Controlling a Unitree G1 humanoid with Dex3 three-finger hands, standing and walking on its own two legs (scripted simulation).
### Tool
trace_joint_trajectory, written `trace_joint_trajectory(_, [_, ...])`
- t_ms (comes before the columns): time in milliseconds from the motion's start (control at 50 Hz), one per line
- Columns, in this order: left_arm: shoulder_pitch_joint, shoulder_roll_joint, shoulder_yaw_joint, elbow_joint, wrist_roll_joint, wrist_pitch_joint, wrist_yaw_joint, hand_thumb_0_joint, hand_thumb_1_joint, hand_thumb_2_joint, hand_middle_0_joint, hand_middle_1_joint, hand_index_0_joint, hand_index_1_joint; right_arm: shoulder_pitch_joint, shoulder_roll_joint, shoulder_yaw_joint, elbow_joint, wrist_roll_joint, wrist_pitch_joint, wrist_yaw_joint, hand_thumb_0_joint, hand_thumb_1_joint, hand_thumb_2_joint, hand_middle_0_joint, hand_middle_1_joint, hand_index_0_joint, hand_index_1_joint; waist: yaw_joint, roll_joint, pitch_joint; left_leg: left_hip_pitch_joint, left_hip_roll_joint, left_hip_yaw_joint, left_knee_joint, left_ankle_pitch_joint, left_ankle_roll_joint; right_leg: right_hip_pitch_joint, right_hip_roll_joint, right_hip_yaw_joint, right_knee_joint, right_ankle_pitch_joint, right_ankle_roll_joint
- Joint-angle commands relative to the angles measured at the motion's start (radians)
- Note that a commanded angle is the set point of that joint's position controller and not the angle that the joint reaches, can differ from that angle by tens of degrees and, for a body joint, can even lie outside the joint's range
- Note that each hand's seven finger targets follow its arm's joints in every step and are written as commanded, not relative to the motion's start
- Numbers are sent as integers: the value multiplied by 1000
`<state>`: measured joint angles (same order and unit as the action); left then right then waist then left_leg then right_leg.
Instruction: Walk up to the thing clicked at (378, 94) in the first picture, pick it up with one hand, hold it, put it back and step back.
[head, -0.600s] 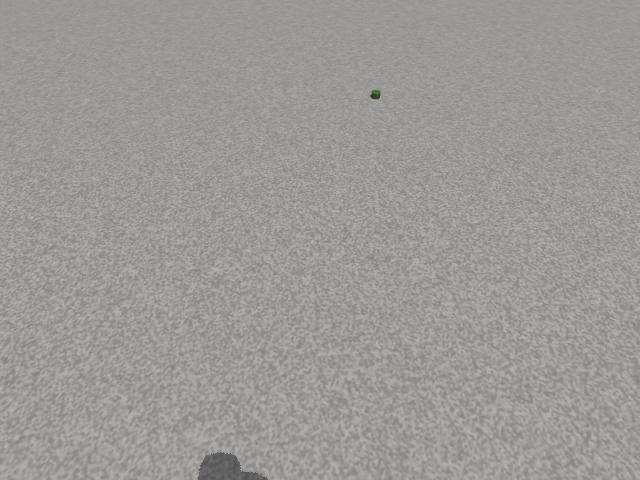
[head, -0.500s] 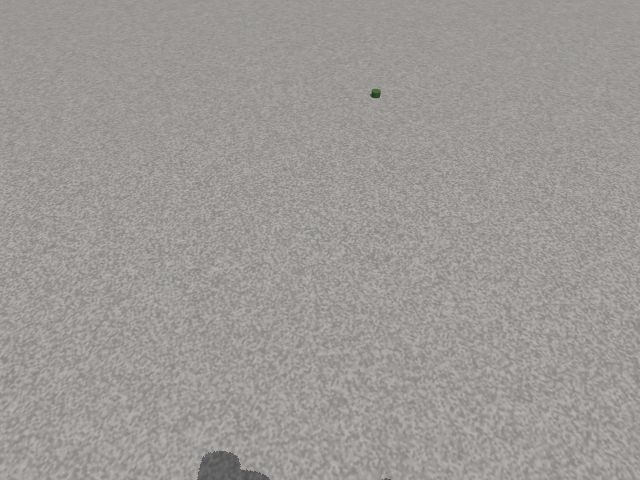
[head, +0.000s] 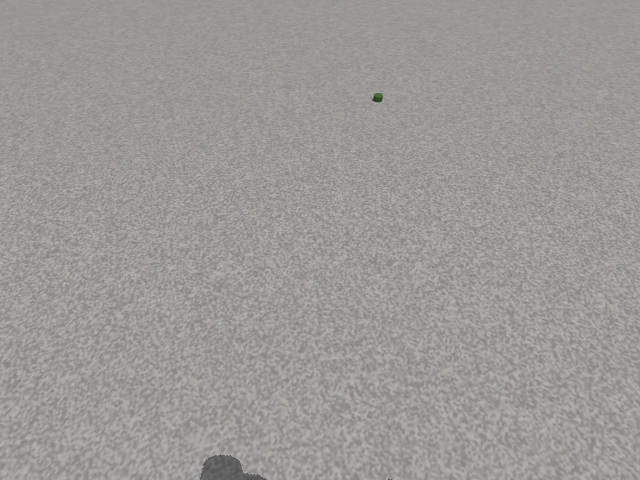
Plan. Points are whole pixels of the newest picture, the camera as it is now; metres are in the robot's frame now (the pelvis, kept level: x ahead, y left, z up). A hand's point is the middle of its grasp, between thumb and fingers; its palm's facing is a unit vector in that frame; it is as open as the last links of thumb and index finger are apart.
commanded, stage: stand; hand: left
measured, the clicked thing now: (378, 97) +2.22 -0.37 -0.77
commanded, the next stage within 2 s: walk up in 0.52 s
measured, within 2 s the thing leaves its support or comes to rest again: neither
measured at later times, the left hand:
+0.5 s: hand out of the picture +0.07 +0.25 -0.15, palm faces -0.03 -0.94 -0.35, open 7.4 cm
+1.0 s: hand out of the picture +0.15 +0.37 -0.15, palm faces +0.28 -0.93 -0.25, open 7.4 cm
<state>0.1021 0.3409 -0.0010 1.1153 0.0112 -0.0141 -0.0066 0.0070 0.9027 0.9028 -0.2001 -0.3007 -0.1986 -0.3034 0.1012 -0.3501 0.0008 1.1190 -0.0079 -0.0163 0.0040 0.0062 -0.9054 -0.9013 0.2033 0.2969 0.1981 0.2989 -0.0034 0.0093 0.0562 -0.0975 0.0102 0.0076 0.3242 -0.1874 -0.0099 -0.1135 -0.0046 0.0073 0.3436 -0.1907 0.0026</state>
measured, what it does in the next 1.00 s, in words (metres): walks ahead, turning left: left foot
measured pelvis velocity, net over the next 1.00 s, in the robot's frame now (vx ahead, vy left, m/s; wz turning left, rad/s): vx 0.10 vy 0.06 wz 0.32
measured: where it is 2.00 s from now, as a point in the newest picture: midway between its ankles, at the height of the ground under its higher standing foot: (317, 329)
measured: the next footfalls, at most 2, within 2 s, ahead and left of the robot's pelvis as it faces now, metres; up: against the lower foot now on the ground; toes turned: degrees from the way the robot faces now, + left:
left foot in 0.82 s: +0.16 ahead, +0.19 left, +0.00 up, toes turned +24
right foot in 1.36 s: +0.49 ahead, -0.09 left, +0.00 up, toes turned +26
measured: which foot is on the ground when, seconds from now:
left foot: down 0.00-0.58, up 0.60-0.80, down 0.82-1.00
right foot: down 0.00-0.80, up 0.82-1.00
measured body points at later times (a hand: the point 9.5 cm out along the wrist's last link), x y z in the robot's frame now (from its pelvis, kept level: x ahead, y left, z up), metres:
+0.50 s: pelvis +0.00 +0.00 +0.00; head +0.01 -0.01 +0.45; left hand +0.07 +0.30 -0.13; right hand +0.07 -0.30 -0.14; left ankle -0.01 +0.13 -0.75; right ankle +0.00 -0.12 -0.75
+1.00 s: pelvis +0.10 +0.06 -0.01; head +0.06 +0.09 +0.43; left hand +0.14 +0.41 -0.13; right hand +0.26 -0.29 -0.06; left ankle +0.12 +0.17 -0.75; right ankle +0.17 -0.05 -0.67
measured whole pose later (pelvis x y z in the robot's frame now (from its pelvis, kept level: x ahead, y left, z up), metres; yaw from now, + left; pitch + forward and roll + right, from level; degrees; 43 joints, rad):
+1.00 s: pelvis +0.10 +0.06 -0.01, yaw +19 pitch -5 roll +2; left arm 0.11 0.49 0.10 0.88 0.05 0.06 -0.18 0.01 0.91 0.90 -0.19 -0.30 -0.19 -0.30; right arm 0.30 -0.50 -0.08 1.00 0.00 -0.08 -0.01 0.01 -0.90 -0.90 0.20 0.30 0.20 0.30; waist 0.00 -0.15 0.00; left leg -0.23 -0.01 0.10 0.49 -0.23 0.05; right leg -0.49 -0.07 0.00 1.13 -0.37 0.00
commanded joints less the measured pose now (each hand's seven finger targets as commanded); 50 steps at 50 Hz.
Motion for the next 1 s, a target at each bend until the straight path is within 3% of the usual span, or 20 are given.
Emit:
trace_joint_trajectory(0, [-40, 217, 39, -58, -3, -17, 17, 0, 900, 900, -200, -300, -200, -300, -33, -203, -39, -61, -1, -16, -15, 0, -900, -900, 200, 300, 200, 300, 5, -23, -73, 12, 120, -89, -45, 134, 30, 1, -118, 83, -51, 154, -28])
trace_joint_trajectory(480, [-26, 221, 39, -58, -2, -21, 17, 0, 900, 900, -200, -300, -200, -300, -23, -211, -40, -60, -1, -13, -12, 0, -900, -900, 200, 300, 200, 300, 4, -16, -81, 16, 120, -89, -47, 114, 35, 10, -123, 89, -68, 150, -28])
trace_joint_trajectory(500, [-68, 399, 175, -202, 44, -31, -37, 0, 900, 900, -200, -300, -200, -300, 101, -401, -126, -119, 13, -40, 5, 0, -900, -900, 200, 300, 200, 300, 28, -146, -181, -204, 144, -246, 44, -339, 91, 143, -130, 46, 58, -416, -59])
trace_joint_trajectory(520, [-82, 407, 182, -212, 64, -25, -54, 0, 900, 900, -200, -300, -200, -300, 44, -397, -121, -135, -2, -46, 15, 0, -900, -900, 200, 300, 200, 300, 46, -142, -80, -400, 106, -200, 63, -409, 51, 166, -172, 89, 40, -588, -86])
trace_joint_trajectory(540, [-43, 404, 189, -224, 65, -20, -65, 0, 900, 900, -200, -300, -200, -300, 10, -375, -110, -166, -18, -46, 19, 0, -900, -900, 200, 300, 200, 300, 69, -134, -57, -515, 34, -60, 131, -320, 0, 252, -229, 102, -49, -643, -107])
trace_joint_trajectory(560, [42, 405, 194, -223, 52, -17, -71, 0, 900, 900, -200, -300, -200, -300, -75, -333, -102, -211, -21, -53, 25, 0, -900, -900, 200, 300, 200, 300, 130, -211, -83, -628, -30, 72, 326, -236, -4, 344, -348, 212, -168, -684, -157])
trace_joint_trajectory(580, [2, 417, 204, -245, 35, -17, -72, 0, 900, 900, -200, -300, -200, -300, -99, -317, -113, -237, -24, -54, 23, 0, -900, -900, 200, 300, 200, 300, 135, -301, -59, -682, 38, 79, 488, -267, 18, 290, -463, 297, -219, -624, -199])
trace_joint_trajectory(600, [-50, 407, 209, -266, 28, -11, -83, 0, 900, 900, -200, -300, -200, -300, -87, -353, -134, -234, -22, -53, 25, 0, -900, -900, 200, 300, 200, 300, 126, -224, -23, -654, 80, 72, 524, -297, 6, 212, -487, 300, -241, -580, -224])
trace_joint_trajectory(620, [-54, 400, 208, -286, 31, -7, -91, 0, 900, 900, -200, -300, -200, -300, -82, -360, -135, -234, -16, -56, 32, 0, -900, -900, 200, 300, 200, 300, 131, -179, 0, -605, 97, 52, 515, -309, 11, 157, -462, 268, -235, -537, -226])
trace_joint_trajectory(660, [-111, 368, 204, -317, 41, -15, -100, 0, 900, 900, -200, -300, -200, -300, 10, -345, -137, -217, -6, -57, 50, 0, -900, -900, 200, 300, 200, 300, 80, -174, -5, -526, 121, 36, 478, -258, 25, 125, -408, 137, -203, -531, -197])
trace_joint_trajectory(700, [-181, 373, 207, -342, 45, -13, -110, 0, 900, 900, -200, -300, -200, -300, 123, -340, -142, -196, 3, -52, 62, 0, -900, -900, 200, 300, 200, 300, 27, -214, -47, -386, 94, 106, 394, -176, 27, 86, -338, -6, -172, -525, -165])
trace_joint_trajectory(760, [-240, 331, 192, -377, 42, 10, -122, 0, 900, 900, -200, -300, -200, -300, 370, -362, -174, -117, -2, -52, 32, 0, -900, -900, 200, 300, 200, 300, -110, -3, -96, 143, -12, 190, 194, -54, 29, -268, -178, -215, 207, -500, -106])
trace_joint_trajectory(780, [-245, 264, 171, -393, 42, 21, -128, 0, 900, 900, -200, -300, -200, -300, 474, -423, -197, -92, -13, -51, 9, 0, -900, -900, 200, 300, 200, 300, -176, 194, -98, 342, 23, 64, 154, -119, 68, -494, -88, -263, 513, -443, -76])
trace_joint_trajectory(800, [-267, 191, 138, -419, 44, 26, -133, 0, 900, 900, -200, -300, -200, -300, 512, -505, -214, -99, -28, -46, -15, 0, -900, -900, 200, 300, 200, 300, -195, 383, -38, 335, 202, -310, 3, -469, 109, -753, 19, -213, 812, -479, -51])
trace_joint_trajectory(820, [-262, 224, 132, -432, 41, 33, -141, 0, 900, 900, -200, -300, -200, -300, 397, -530, -206, -157, -19, -52, -28, 0, -900, -900, 200, 300, 200, 300, -117, 269, -3, 152, 370, -680, -211, -760, 141, -755, -1, -46, 942, -391, -31])
trace_joint_trajectory(840, [-198, 295, 138, -426, 42, 41, -149, 0, 900, 900, -200, -300, -200, -300, 234, -564, -197, -208, 4, -60, -32, 0, -900, -900, 200, 300, 200, 300, -22, 145, 56, -108, 437, -800, -373, -885, 163, -629, -68, 80, 933, -281, -31])
trace_joint_trajectory(860, [-118, 337, 143, -400, 36, 40, -157, 0, 900, 900, -200, -300, -200, -300, 123, -555, -179, -229, 21, -76, -40, 0, -900, -900, 200, 300, 200, 300, 44, 80, 48, -164, 445, -752, -364, -865, 218, -560, -119, 121, 925, -257, -27])
trace_joint_trajectory(900, [-30, 379, 160, -327, 21, 51, -165, 0, 900, 900, -200, -300, -200, -300, 69, -526, -163, -233, 14, -95, -47, 0, -900, -900, 200, 300, 200, 300, 89, 72, -5, -227, 372, -503, -296, -720, 207, -438, -148, 122, 846, -219, -5])
trace_joint_trajectory(940, [-9, 379, 158, -302, 26, 55, -168, 0, 900, 900, -200, -300, -200, -300, 83, -485, -151, -226, 10, -113, -47, 0, -900, -900, 200, 300, 200, 300, 73, 50, -48, -231, 279, -338, -231, -563, 176, -398, -143, 97, 799, -117, 6])
trace_joint_trajectory(980, [-36, 375, 155, -322, 32, 58, -174, 0, 900, 900, -200, -300, -200, -300, 115, -488, -149, -204, 8, -124, -47, 0, -900, -900, 200, 300, 200, 300, 62, 45, -23, -227, 253, -312, -220, -548, 171, -441, -132, 94, 796, -62, 22])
